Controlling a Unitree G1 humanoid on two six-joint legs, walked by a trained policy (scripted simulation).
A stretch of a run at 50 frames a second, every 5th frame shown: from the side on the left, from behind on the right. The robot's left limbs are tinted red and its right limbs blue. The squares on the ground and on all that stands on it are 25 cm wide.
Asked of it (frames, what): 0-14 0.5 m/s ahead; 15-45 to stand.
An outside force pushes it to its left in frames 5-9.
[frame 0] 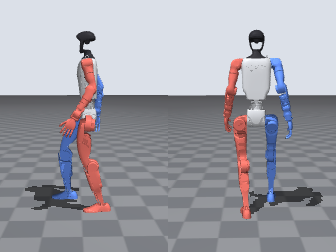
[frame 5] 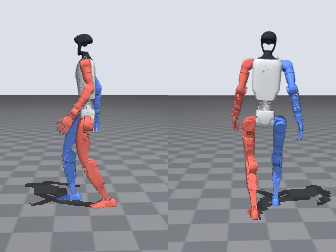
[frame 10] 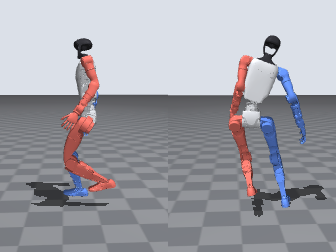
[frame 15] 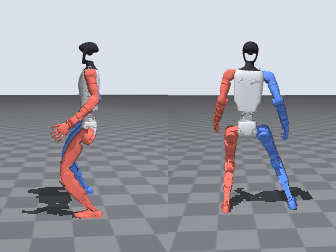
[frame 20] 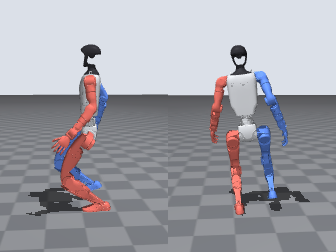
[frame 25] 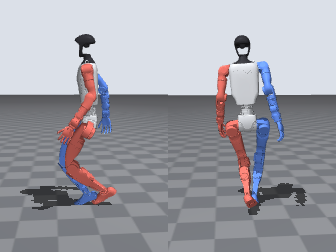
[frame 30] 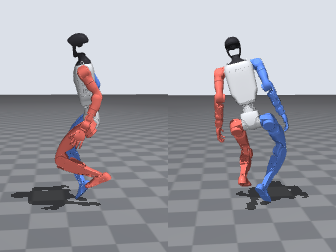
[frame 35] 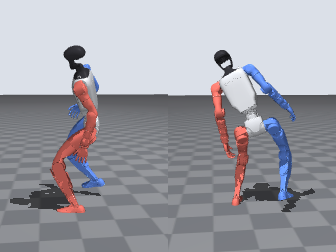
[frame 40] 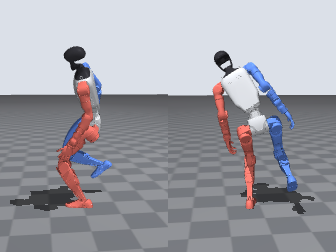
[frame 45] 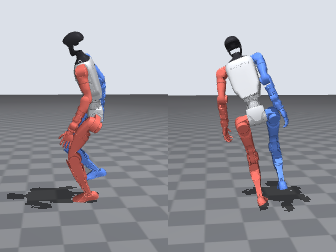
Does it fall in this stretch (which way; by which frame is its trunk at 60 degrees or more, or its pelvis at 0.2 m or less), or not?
no
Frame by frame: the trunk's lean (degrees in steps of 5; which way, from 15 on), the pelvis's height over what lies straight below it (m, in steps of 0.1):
0: 0, 0.8
5: 5, 0.8
10: 20 to its right, 0.8
15: 5, 0.7
20: 5, 0.6
25: 5, 0.7
30: 15 forward and to its left, 0.7
35: 30 to its left, 0.7
40: 35 forward and to its left, 0.7
45: 25 forward and to its left, 0.8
